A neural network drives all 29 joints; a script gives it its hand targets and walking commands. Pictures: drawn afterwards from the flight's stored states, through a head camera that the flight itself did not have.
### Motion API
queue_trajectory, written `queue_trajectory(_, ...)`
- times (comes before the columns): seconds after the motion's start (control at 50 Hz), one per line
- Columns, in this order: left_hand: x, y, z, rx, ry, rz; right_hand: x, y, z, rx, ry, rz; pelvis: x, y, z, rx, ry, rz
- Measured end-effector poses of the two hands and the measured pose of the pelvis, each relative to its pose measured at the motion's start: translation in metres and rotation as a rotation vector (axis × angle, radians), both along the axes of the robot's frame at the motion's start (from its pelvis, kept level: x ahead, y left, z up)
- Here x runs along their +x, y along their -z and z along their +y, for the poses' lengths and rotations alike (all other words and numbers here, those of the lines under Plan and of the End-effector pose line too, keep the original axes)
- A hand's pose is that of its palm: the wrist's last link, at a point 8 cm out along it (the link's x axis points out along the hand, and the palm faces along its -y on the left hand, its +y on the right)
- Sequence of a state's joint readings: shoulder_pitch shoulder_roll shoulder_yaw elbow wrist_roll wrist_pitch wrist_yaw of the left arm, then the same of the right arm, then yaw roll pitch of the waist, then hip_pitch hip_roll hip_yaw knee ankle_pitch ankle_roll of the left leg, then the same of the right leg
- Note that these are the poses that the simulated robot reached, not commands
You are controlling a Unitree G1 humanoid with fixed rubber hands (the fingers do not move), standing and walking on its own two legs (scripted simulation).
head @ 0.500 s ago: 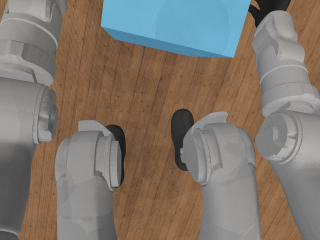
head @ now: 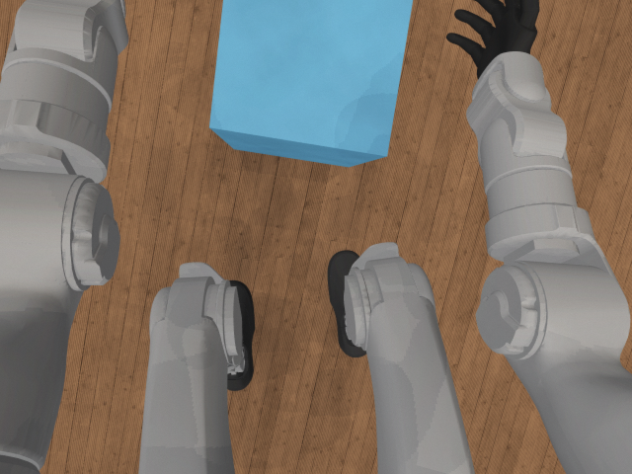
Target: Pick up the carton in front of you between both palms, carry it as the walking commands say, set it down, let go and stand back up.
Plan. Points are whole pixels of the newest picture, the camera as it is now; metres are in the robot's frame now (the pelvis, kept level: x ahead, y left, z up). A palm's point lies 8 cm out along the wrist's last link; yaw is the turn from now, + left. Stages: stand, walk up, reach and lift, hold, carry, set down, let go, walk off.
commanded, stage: set down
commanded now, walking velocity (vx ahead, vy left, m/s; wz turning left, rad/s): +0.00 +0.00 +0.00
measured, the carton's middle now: (305, 83) +0.54 -0.05 -0.32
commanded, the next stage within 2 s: let go in 0.64 s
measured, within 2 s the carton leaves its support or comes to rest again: neither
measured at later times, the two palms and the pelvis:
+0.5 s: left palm out of the picture +0.60 +0.16 +0.04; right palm out of the picture +0.51 -0.23 +0.04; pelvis +0.02 +0.00 +0.13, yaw +0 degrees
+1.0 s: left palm out of the picture +0.49 +0.18 +0.14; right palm out of the picture +0.44 -0.24 +0.15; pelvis +0.06 -0.01 +0.26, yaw +3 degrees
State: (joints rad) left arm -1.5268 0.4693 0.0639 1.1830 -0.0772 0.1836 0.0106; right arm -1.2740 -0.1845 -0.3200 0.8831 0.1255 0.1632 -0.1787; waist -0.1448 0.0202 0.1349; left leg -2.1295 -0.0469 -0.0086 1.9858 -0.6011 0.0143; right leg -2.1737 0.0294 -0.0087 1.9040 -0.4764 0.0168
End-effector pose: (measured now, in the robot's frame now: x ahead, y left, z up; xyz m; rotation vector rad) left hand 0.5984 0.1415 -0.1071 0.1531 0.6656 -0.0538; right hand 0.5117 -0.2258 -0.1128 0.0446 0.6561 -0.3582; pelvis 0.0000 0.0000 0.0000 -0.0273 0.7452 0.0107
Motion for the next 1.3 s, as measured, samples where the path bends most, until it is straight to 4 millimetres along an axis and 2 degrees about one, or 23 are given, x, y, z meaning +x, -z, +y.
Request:
queue_trajectory(0.24,0.004,-0.059,0.011,0.001,0.016,-0.021,0.002,-0.066,-0.003,-0.016,0.0,-0.017,0.009,-0.056,0.001,-0.007,-0.009,0.074)
queue_trajectory(0.58,0.003,-0.169,0.017,-0.006,0.027,-0.012,-0.003,-0.174,-0.006,-0.008,-0.005,-0.026,0.025,-0.154,0.004,0.001,-0.011,0.084)
queue_trajectory(0.74,-0.005,-0.206,0.02,0.0,0.017,-0.002,-0.006,-0.21,-0.004,-0.019,-0.039,-0.013,0.033,-0.192,0.002,0.009,-0.016,0.067)
queue_trajectory(0.84,-0.031,-0.219,0.025,0.041,-0.03,0.006,-0.022,-0.224,0.0,-0.047,-0.132,0.025,0.043,-0.216,-0.001,0.02,-0.019,0.042)
queue_trajectory(0.92,-0.07,-0.232,0.032,0.072,-0.091,0.024,-0.047,-0.239,-0.003,-0.069,-0.225,0.078,0.054,-0.238,-0.005,0.029,-0.023,-0.01)
queue_trajectory(1.04,-0.122,-0.26,0.039,0.079,-0.144,0.046,-0.082,-0.273,-0.016,-0.085,-0.315,0.129,0.07,-0.266,-0.013,0.039,-0.025,-0.118)
queue_trajectory(1.16,-0.153,-0.288,0.041,0.075,-0.133,0.049,-0.116,-0.306,-0.026,-0.083,-0.333,0.14,0.087,-0.286,-0.019,0.04,-0.017,-0.225)
queue_trajectory(1.3,-0.192,-0.314,0.048,0.073,-0.112,0.066,-0.165,-0.336,-0.026,-0.073,-0.313,0.153,0.106,-0.306,-0.019,0.038,-0.004,-0.353)
